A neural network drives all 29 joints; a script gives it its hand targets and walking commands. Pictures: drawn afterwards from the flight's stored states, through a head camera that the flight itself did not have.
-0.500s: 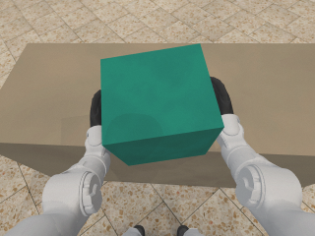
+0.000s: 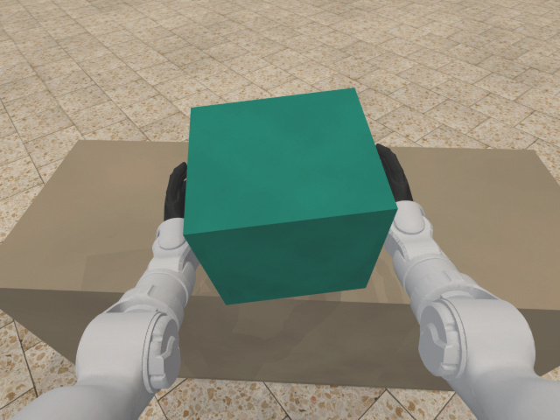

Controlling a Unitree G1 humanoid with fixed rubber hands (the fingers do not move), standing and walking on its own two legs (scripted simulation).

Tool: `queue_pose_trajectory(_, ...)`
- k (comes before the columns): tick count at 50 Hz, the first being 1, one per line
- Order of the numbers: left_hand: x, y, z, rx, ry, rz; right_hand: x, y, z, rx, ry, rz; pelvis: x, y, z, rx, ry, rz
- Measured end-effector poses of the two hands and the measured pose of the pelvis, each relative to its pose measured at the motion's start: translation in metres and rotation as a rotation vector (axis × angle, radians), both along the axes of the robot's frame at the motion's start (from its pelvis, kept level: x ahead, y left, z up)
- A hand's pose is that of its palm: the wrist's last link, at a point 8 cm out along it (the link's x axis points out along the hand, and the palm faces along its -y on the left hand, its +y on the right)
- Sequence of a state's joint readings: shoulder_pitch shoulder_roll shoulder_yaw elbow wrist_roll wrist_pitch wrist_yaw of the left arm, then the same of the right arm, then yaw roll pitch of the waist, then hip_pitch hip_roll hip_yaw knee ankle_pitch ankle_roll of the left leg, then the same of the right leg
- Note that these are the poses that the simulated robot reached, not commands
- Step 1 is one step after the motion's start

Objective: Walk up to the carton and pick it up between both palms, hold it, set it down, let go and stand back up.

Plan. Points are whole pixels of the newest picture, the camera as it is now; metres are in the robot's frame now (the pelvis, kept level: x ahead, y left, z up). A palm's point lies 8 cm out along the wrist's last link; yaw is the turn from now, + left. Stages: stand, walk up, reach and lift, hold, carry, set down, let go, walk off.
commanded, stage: reach and lift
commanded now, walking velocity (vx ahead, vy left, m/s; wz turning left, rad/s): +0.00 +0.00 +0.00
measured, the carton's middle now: (285, 204) +0.42 +0.03 +0.08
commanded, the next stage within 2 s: hold in 1.64 s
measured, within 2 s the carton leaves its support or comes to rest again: neither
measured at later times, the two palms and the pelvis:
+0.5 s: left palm (155, 183) +0.39 +0.21 +0.15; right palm (394, 177) +0.40 -0.12 +0.16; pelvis +0.00 +0.03 +0.01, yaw +0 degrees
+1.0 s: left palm (141, 165) +0.38 +0.21 +0.19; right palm (402, 161) +0.39 -0.12 +0.20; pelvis -0.01 +0.02 +0.02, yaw +1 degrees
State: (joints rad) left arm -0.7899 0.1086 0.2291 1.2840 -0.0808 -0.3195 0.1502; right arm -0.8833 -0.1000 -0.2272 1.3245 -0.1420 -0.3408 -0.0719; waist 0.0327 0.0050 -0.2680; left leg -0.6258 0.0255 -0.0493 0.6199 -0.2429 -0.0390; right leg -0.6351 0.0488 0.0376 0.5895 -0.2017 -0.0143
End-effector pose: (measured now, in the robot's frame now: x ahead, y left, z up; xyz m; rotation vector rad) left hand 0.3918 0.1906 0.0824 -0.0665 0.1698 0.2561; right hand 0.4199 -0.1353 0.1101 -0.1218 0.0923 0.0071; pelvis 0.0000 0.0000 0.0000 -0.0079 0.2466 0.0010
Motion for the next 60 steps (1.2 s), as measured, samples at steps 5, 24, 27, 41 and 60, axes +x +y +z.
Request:
queue_pose_trajectory(5, 0.002, 0.007, 0.013, -0.017, 0.011, -0.020, -0.004, 0.007, 0.016, 0.012, 0.022, -0.024, -0.001, 0.012, 0.004, -0.014, -0.042, 0.004)
queue_pose_trajectory(24, 0.000, 0.020, 0.063, 0.048, 0.060, -0.058, -0.015, 0.018, 0.050, 0.139, 0.098, -0.061, -0.002, 0.029, 0.015, -0.035, -0.173, 0.012)
queue_pose_trajectory(27, -0.001, 0.015, 0.077, 0.063, 0.028, -0.058, -0.017, 0.013, 0.057, 0.163, 0.068, -0.061, -0.003, 0.026, 0.015, -0.031, -0.176, 0.012)
queue_pose_trajectory(41, -0.012, 0.010, 0.096, 0.092, 0.052, -0.065, -0.027, 0.008, 0.076, 0.176, 0.091, -0.067, -0.006, 0.013, 0.018, -0.014, -0.233, 0.013)
queue_pose_trajectory(60, -0.016, 0.029, 0.109, 0.106, 0.055, -0.059, -0.027, 0.028, 0.086, 0.164, 0.093, -0.061, -0.007, 0.025, 0.019, -0.017, -0.255, 0.020)
